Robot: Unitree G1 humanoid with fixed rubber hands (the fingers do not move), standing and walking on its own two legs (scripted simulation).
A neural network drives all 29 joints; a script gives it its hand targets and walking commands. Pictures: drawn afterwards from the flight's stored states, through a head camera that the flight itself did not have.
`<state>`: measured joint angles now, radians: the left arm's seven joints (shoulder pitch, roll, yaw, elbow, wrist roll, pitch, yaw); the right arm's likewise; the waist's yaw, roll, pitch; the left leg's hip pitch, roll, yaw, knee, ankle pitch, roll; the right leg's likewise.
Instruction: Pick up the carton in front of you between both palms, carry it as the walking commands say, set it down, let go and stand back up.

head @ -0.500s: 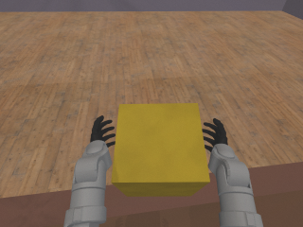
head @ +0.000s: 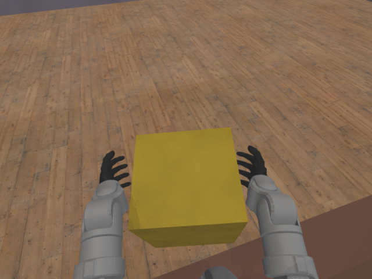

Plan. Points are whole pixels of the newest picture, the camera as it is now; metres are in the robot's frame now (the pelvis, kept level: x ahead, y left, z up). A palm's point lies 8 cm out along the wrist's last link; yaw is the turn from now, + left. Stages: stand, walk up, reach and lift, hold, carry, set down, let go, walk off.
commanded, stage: carry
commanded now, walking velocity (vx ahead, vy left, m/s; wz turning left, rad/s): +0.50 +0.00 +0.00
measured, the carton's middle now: (189, 193) +0.33 -0.04 -0.01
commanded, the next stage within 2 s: none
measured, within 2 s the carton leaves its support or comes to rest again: neither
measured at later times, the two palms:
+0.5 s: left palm (130, 134) +0.71 +0.14 -0.14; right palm (206, 123) +0.73 -0.18 -0.15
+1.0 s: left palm (137, 92) +1.15 +0.12 -0.23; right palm (193, 89) +1.12 -0.19 -0.23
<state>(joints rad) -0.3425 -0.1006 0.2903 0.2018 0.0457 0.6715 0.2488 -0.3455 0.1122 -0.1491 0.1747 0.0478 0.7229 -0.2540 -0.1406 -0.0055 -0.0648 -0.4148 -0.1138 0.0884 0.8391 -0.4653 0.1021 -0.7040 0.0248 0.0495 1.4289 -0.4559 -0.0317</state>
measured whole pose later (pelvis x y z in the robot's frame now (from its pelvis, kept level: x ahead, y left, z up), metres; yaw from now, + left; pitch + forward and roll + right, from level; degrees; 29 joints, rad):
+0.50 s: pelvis +0.41 -0.04 -0.17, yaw -1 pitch +4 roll -1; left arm -0.33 -0.14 0.18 0.20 -0.05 0.69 0.24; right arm -0.29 0.12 -0.31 0.18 -0.03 0.65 -0.22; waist 0.14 0.03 -0.01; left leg -0.77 0.04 -0.06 0.97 0.04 0.03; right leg -0.38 0.10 -0.05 0.97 -0.65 -0.10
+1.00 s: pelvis +0.82 -0.02 -0.27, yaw -1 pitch +6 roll +0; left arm -0.28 -0.12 0.25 0.08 0.02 0.65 0.21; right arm -0.26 0.14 -0.15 0.06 0.05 0.68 -0.23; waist -0.08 -0.01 -0.02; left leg -0.18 -0.05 0.06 0.53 -0.45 0.07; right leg -0.71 -0.03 -0.05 0.70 -0.12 -0.03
